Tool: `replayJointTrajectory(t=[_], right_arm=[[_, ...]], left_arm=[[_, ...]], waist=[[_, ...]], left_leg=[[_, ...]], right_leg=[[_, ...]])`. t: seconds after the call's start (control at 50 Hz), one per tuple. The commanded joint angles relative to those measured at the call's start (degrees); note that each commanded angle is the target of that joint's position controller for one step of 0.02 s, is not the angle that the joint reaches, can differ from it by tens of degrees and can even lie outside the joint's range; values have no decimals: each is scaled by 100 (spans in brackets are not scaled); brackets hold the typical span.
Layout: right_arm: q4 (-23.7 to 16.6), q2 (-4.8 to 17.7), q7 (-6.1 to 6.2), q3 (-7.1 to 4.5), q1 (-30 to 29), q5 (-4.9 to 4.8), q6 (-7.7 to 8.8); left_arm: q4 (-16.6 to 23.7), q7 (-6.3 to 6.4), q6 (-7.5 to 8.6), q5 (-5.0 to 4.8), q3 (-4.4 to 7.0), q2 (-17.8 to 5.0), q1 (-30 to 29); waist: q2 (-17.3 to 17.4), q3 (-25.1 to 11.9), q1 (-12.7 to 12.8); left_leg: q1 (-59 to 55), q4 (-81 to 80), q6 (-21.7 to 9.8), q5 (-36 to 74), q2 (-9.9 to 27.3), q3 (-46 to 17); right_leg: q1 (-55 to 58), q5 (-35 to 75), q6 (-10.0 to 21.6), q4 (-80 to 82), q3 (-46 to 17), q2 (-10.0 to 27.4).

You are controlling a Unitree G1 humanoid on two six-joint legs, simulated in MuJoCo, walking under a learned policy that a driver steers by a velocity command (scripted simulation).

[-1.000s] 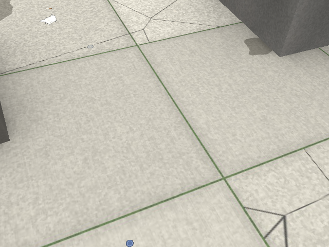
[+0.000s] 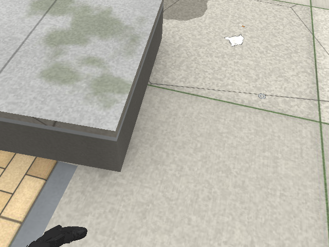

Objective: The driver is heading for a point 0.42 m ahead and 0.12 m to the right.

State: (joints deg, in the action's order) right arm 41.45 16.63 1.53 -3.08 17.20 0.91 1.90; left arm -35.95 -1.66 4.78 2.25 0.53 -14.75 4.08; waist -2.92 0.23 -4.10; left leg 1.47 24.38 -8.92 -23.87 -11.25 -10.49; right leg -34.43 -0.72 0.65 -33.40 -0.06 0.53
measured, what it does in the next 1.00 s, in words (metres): walks ahead: right foot, then left foot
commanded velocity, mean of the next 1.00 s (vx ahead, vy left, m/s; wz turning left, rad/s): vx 0.41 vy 0.00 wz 0.02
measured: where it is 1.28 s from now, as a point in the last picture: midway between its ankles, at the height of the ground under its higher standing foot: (167, 221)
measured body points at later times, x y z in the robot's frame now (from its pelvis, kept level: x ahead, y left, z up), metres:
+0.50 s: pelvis +0.38 -0.02 +0.00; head +0.43 -0.02 +0.44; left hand +0.33 +0.26 -0.13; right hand +0.64 -0.23 -0.06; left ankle +0.58 +0.07 -0.72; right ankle +0.18 -0.11 -0.72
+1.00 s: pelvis +0.54 -0.04 +0.01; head +0.54 -0.05 +0.46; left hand +0.68 +0.20 -0.10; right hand +0.62 -0.30 -0.13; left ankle +0.57 +0.07 -0.72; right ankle +0.56 -0.18 -0.72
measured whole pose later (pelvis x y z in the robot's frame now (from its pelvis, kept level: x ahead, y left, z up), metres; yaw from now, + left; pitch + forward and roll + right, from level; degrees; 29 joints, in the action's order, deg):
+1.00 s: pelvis +0.54 -0.04 +0.01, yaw -3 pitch -1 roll +1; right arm 52.6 13.4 0.4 -0.4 11.1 1.2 1.4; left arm -44.5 1.8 -0.9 1.3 1.4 -13.3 11.3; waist 0.0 0.5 -0.8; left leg 15.7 29.0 -0.7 -12.8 -1.9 0.0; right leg -16.6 -14.2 -2.0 -31.3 -3.2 1.7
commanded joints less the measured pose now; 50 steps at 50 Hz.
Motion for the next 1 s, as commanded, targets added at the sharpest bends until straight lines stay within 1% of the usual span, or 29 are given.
replayJointTrajectory(t=[0.02, 0.04, 0.06, 0.08, 0.1, 0.12, 0.14, 0.2, 0.26, 0.3, 0.34, 0.36, 0.38, 0.44, 0.48, 0.5, 0.52, 0.54, 0.56, 0.58, 0.6, 0.64, 0.72, 0.76, 0.84, 0.88, 0.9, 0.94, 1.0], right_arm=[[16, 936, -70, -218, 639, 146, 147], [40, 980, -113, -204, 511, 119, 181], [-48, 970, -153, -182, 124, 68, 229], [-233, 585, -225, -89, 469, -128, 295], [-216, 638, -236, -52, 265, 2, 309], [-275, 830, -230, -77, -194, 107, 295], [-327, 724, -269, -18, -402, 147, 307], [-274, 421, -395, 99, -208, 198, 189], [-533, 328, -424, 194, -724, 266, 139], [-693, 267, -428, 265, -1216, 234, 209], [-724, 3, -443, 384, -1511, 178, 291], [-860, 43, -335, 363, -1899, -184, 497], [-931, 107, -328, 357, -2082, -215, 587], [-877, 447, -338, 184, -1888, -101, 635], [-455, 720, -300, 29, -581, -47, 596], [-210, 872, -235, -26, 261, 38, 535], [-94, 1311, -184, -48, 708, 249, 477], [4, 967, -272, 16, 938, 254, 444], [-104, 759, -296, -7, 567, 67, 350], [-197, 597, -284, 31, -141, -68, 301], [-213, 344, -256, 128, -672, -116, 286], [-123, 334, -228, 146, -1022, 36, 249], [136, 475, -215, 81, -1242, 103, 244], [286, 534, -194, 56, -1149, 69, 210], [476, 333, -182, 142, -1200, 26, 122], [674, 163, -188, 211, -677, 93, 126], [765, 252, -191, 153, -218, 42, 116], [825, 385, -120, 115, -631, 15, 27], [972, 273, -48, 122, -544, 27, -57]], left_arm=[[462, 11, -53, 148, 178, -737, -311], [210, 47, -56, 82, 254, -854, 536], [-71, 104, -32, 68, 348, -1048, 1830], [-158, 165, -35, 132, 553, -1646, 2642], [-265, 97, -89, 43, 534, -1438, 2463], [-230, 82, -122, -11, 474, -1146, 1926], [-281, 86, -110, -49, 437, -955, 1756], [-586, 107, 8, -16, 294, -549, 1666], [-865, 69, 111, -169, 314, -647, 2007], [-977, 60, 155, -193, 319, -701, 2100], [-1126, 55, 171, -228, 306, -687, 2166], [-956, 168, 196, -427, 328, -785, 2226], [-1055, 226, 182, -446, 349, -958, 2377], [-1157, 313, 87, -331, 398, -1132, 2449], [-1007, 323, -7, -254, 404, -1152, 1979], [-846, 307, -34, -236, 376, -1092, 1691], [-723, 248, -24, -69, 175, -340, 2234], [-1095, 174, -31, -314, 46, -116, 3449], [-1196, 148, -67, -439, 204, -805, 3157], [-907, 186, -118, -443, 252, -987, 2425], [-799, 256, -191, -338, 249, -925, 1911], [-690, 321, -386, -218, 235, -696, 1811], [-686, 401, -484, -142, 117, -261, 1878], [-685, 414, -546, -160, 171, -389, 1658], [-539, 433, -612, -75, 236, -482, 1045], [-344, 466, -575, -32, 278, -787, 797], [-410, 458, -593, -77, 353, -1063, 592], [-525, 362, -554, -66, 253, -513, 712], [-625, 342, -422, -127, 234, -453, 647]], waist=[[785, 217, 11], [699, -259, 433], [426, -866, 1222], [-737, -1851, 1341], [-1039, -1777, 1209], [-201, -731, 1057], [347, -274, 907], [57, 227, 408], [-108, 532, 410], [45, 820, 469], [41, 704, 539], [-79, 561, 849], [-62, 388, 870], [-305, -45, 643], [-464, -778, -114], [-423, -1192, -558], [1248, -2079, -252], [1804, -3362, -8], [993, -3190, -148], [712, -2200, 31], [264, -1274, 222], [473, -722, 594], [779, -834, 779], [792, -927, 694], [750, -336, 663], [247, -145, 443], [-406, -120, 87], [-134, 25, 392], [-198, -48, 318]], left_leg=[[-533, -37, -177, 5590, 1911, -840], [-230, 732, -106, 6628, 1736, -603], [795, 2119, 18, 6161, 1537, -338], [2547, 4292, 363, 3838, 748, 213], [3565, 5187, 377, -2, 272, 371], [4193, 5478, 339, 369, 582, 191], [4212, 5253, 332, 677, 842, 200], [3886, 4568, 436, 897, 1347, 445], [4263, 3983, 642, 1301, 1676, 856], [4164, 2989, 807, 1770, 1633, 1187], [3221, 1578, 874, 2346, 1359, 1548], [3197, 1144, 923, 2700, 1219, 1355], [3023, 666, 907, 3116, 1112, 1321], [2190, 52, 666, 3700, 787, 1140], [685, 96, 456, 3880, 667, 1142], [-358, 99, 262, 4606, 1176, 803], [-2254, 1043, -510, 7752, 2782, -493], [-3361, 945, -1580, 8033, 3904, -2386], [-2756, 623, -1426, 7015, 3537, -2002], [-1748, 331, -1136, 6096, 3167, -1303], [-515, -1, -915, 5669, 2815, -854], [1107, -520, -747, 5140, 2496, -439], [2062, -736, -618, 5196, 2190, 364], [2086, -828, -511, 3925, 2182, 368], [2490, -838, -3, 584, 1933, 192], [2576, -419, 543, -299, 1493, 310], [2261, -422, 688, -54, 1225, 604], [1656, -159, 816, 415, 1194, 760], [1439, 14, 819, 916, 1216, 767]], right_leg=[[125, -1093, 422, 221, 304, -186], [1416, -1375, 592, 181, 378, -432], [3209, -1404, 870, 313, -192, 1], [5084, -3815, 1476, 862, -2857, 1402], [5152, -4976, 1541, 1854, -4730, 1972], [4471, -4900, 1500, 1915, -4308, 1887], [3850, -4165, 1417, 1943, -3581, 1750], [2767, -3053, 1038, 2378, -2256, 1048], [2470, -2450, 1178, 2834, -1812, 737], [2356, -82, 1189, 2906, -1211, 574], [2209, 2495, 894, 2573, -421, 226], [2468, 2620, 872, 2481, -550, 376], [2772, 2587, 818, 2441, -601, 479], [3406, 2927, 525, 1916, -724, 610], [3394, 3731, 241, 594, -577, 457], [2896, 3198, 40, -611, -551, 275], [1344, -1262, -259, -3095, -399, -426], [336, -4105, -385, -4737, -1282, -851], [221, -3757, -383, -4885, -1488, -470], [-17, -3382, -385, -4418, -1095, -116], [20, -3101, -470, -3958, -813, 97], [894, -2673, -560, -3221, -640, 330], [2029, -1811, -622, -1479, -373, 326], [2313, -1149, -568, -1033, -379, 309], [2756, -780, -304, 206, -308, 227], [2951, 157, -56, 816, -837, 758], [2467, -578, 137, 721, -776, 731], [1820, -1704, 3, 953, -606, 390], [1943, -879, -87, 833, -507, 321]])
